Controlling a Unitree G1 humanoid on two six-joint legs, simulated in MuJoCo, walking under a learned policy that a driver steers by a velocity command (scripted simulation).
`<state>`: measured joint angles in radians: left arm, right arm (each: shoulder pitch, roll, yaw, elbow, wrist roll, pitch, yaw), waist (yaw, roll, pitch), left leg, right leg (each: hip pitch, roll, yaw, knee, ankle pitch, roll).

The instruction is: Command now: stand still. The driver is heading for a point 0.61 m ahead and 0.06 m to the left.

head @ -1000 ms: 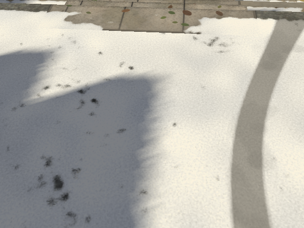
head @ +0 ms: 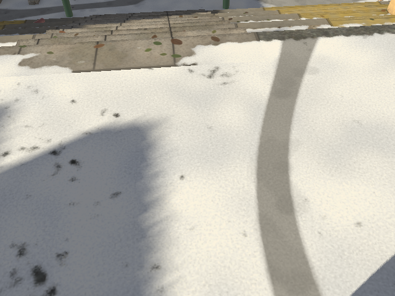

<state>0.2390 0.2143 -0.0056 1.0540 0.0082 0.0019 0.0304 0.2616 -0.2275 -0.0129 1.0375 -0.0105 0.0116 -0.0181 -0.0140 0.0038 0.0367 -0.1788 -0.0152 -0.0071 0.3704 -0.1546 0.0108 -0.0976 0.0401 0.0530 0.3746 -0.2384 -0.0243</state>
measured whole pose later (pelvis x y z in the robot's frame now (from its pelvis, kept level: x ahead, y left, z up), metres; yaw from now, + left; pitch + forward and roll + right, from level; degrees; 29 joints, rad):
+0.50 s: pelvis +0.00 +0.00 +0.00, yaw +0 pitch -1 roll +0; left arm 0.31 0.16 -0.02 1.13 0.01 -0.01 0.04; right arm 0.28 -0.17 0.01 1.14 -0.01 0.00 -0.03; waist -0.01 0.00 0.03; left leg -0.21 -0.01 -0.02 0.40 -0.17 0.01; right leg -0.12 0.04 0.05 0.40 -0.25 -0.03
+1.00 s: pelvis +0.01 +0.00 +0.00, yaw +0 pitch -1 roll +0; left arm 0.33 0.14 -0.02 1.15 0.01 -0.01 0.04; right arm 0.30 -0.14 0.01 1.16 -0.01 0.00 -0.04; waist -0.01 0.00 0.03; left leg -0.20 -0.02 -0.01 0.41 -0.19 0.01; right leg -0.12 0.04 0.05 0.41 -0.27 -0.02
